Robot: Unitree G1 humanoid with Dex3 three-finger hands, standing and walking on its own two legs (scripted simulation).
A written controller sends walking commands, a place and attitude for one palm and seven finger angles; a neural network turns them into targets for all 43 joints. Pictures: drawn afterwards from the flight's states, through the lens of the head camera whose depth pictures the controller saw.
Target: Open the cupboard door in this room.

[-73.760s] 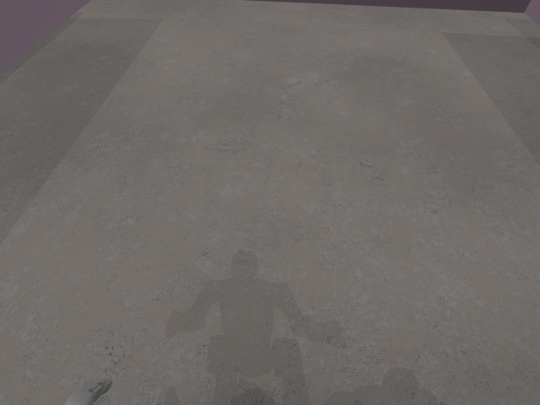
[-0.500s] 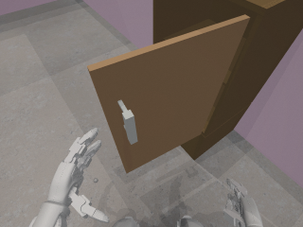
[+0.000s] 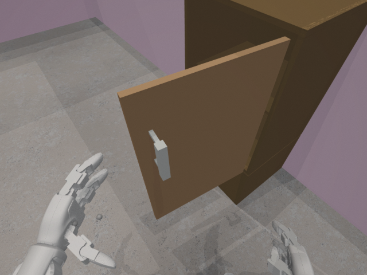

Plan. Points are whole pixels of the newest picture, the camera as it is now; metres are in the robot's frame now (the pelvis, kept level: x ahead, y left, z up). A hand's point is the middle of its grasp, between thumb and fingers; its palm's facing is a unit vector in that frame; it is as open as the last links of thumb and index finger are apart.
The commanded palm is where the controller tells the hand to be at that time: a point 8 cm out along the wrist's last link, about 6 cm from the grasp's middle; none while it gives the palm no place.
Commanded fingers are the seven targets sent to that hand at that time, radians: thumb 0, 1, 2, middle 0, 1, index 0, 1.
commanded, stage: draw the hand back to the body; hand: left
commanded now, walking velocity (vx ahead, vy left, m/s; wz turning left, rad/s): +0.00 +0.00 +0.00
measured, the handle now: (159, 155) +0.37 +0.08 +0.06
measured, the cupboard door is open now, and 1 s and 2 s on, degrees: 83 83 83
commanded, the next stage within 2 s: step back with the hand held close in 1.26 s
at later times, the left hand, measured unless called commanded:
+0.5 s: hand (44, 200) +0.21 +0.24 +0.14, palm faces +0.29 -0.88 -0.39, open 13.6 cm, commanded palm +0.17 +0.28 +0.17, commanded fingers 0.00 0.27 0.63 -0.18 -0.30 -0.18 -0.30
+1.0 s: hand out of the picture +0.23 +0.27 +0.22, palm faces +0.45 -0.78 -0.43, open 8.0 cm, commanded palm +0.18 +0.31 +0.22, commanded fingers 0.00 0.90 0.90 -0.20 -0.30 -0.20 -0.30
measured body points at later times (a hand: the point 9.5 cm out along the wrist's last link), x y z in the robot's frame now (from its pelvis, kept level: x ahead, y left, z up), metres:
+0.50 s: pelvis +0.03 +0.02 +0.04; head +0.03 +0.01 +0.49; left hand +0.19 +0.28 +0.16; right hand +0.21 -0.20 -0.04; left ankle -0.01 +0.10 -0.69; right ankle +0.03 -0.11 -0.69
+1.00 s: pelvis +0.04 +0.01 +0.06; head +0.02 -0.01 +0.51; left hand +0.20 +0.31 +0.24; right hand +0.22 -0.21 -0.03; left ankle -0.01 +0.10 -0.69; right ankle +0.03 -0.11 -0.69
